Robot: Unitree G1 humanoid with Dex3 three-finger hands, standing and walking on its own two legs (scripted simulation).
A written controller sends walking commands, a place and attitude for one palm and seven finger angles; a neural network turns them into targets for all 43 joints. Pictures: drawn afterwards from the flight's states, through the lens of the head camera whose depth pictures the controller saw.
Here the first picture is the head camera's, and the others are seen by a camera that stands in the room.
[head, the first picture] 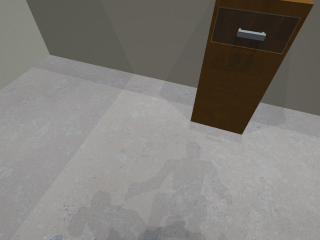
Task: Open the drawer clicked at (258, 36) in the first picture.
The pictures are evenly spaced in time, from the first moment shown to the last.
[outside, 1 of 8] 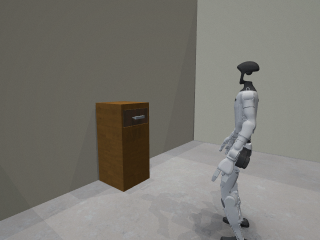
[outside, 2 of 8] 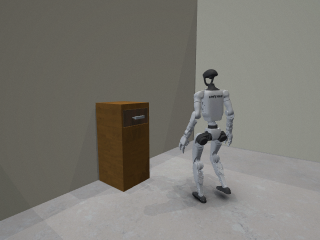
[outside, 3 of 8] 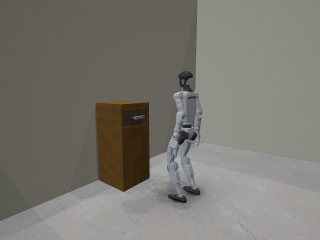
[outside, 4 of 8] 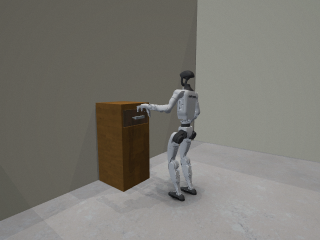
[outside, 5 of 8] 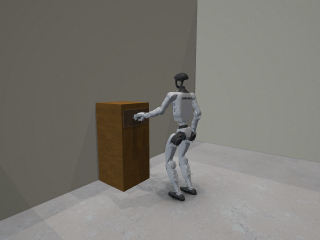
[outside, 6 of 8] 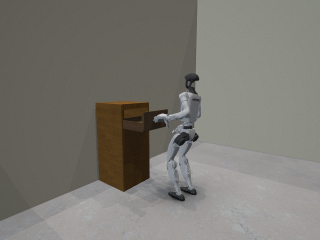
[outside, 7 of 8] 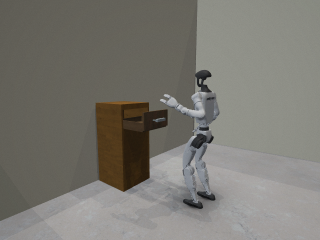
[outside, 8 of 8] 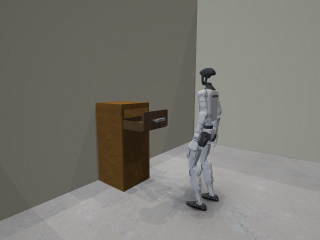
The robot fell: no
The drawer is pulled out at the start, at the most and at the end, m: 0.00 0.30 0.30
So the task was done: yes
